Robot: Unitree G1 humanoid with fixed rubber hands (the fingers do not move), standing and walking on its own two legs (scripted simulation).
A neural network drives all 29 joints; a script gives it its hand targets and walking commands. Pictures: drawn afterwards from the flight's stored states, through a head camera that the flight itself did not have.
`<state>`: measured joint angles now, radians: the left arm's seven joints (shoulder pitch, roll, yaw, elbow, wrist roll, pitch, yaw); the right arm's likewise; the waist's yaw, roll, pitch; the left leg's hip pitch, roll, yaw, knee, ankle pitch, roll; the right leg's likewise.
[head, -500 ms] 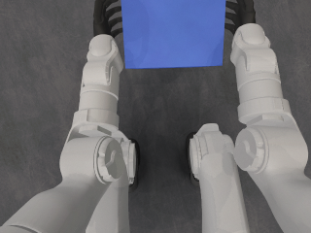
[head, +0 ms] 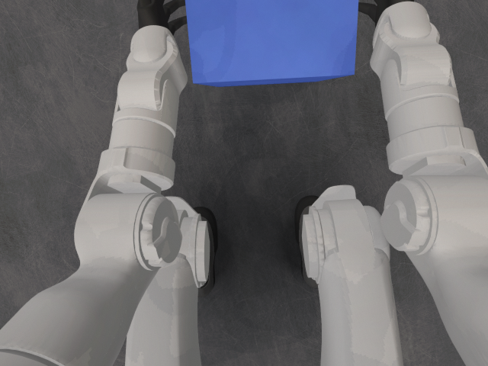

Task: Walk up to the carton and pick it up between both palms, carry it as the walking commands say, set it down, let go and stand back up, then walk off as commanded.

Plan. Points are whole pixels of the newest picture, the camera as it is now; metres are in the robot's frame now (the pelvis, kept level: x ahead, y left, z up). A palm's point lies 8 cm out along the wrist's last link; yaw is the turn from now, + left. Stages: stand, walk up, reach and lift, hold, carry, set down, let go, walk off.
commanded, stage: set down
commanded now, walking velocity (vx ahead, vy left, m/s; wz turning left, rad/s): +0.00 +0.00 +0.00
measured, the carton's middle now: (267, 10) +0.58 -0.06 -0.24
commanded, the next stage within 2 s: none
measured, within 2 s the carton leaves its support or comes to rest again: rests again in 0.70 s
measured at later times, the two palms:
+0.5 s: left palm (157, 26) +0.55 +0.08 -0.15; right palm (392, 4) +0.53 -0.21 -0.15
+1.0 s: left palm (157, 21) +0.56 +0.08 -0.16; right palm (390, 0) +0.54 -0.21 -0.16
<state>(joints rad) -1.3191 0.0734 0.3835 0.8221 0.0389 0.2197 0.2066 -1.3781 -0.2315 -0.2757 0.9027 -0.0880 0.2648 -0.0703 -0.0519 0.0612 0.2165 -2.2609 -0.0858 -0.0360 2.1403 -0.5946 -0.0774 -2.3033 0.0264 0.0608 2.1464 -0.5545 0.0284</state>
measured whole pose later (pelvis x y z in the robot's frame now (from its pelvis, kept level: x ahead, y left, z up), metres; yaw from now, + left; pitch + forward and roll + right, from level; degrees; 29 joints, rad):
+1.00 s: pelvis +0.01 +0.00 +0.00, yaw +1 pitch +42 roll +2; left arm -1.38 0.08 0.45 0.85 0.11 0.19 0.10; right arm -1.41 -0.24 -0.41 0.91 -0.17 0.22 0.04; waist -0.06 0.05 0.24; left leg -2.29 -0.11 -0.04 2.15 -0.60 -0.08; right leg -2.32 0.01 0.06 2.16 -0.58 0.03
